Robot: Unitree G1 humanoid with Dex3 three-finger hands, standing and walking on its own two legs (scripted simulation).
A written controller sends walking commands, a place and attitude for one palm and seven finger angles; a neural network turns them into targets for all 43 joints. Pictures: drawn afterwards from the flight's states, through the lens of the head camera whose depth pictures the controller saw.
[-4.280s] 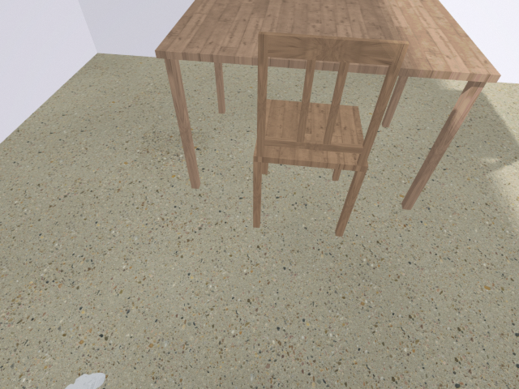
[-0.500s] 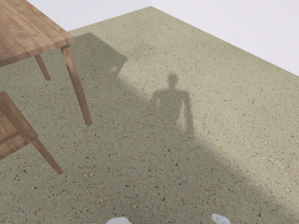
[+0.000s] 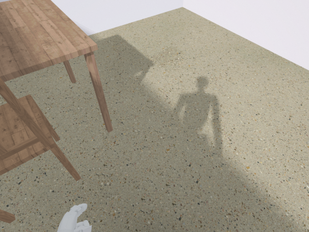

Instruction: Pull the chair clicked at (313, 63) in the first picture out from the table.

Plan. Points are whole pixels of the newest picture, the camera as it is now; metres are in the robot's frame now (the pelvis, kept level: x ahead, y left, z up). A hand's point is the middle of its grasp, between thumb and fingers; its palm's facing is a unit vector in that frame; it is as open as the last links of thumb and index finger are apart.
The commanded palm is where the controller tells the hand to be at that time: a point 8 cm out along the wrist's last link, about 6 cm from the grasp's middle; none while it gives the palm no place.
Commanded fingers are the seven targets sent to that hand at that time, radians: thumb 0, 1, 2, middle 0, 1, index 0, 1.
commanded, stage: turn to face it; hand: left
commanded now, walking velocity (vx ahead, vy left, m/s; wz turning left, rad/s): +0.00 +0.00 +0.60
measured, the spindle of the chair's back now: out of the picture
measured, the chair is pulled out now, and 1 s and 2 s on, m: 0.00 0.00 0.00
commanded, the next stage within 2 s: take the last steps up to it in 0.96 s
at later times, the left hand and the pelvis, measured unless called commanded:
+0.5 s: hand out of the picture -0.07 +0.22 -0.19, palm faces +0.37 -0.89 -0.26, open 7.4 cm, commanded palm none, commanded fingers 0.00 0.90 0.90 -0.20 -0.30 -0.20 -0.30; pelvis +0.01 +0.02 -0.02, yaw +20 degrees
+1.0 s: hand out of the picture +0.03 +0.24 -0.15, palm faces +0.50 -0.82 -0.27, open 7.4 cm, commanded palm none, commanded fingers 0.00 0.90 0.90 -0.20 -0.30 -0.20 -0.30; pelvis +0.03 +0.02 -0.01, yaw +30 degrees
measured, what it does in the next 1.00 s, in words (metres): steps on the spot, turning left: right foot, then left foot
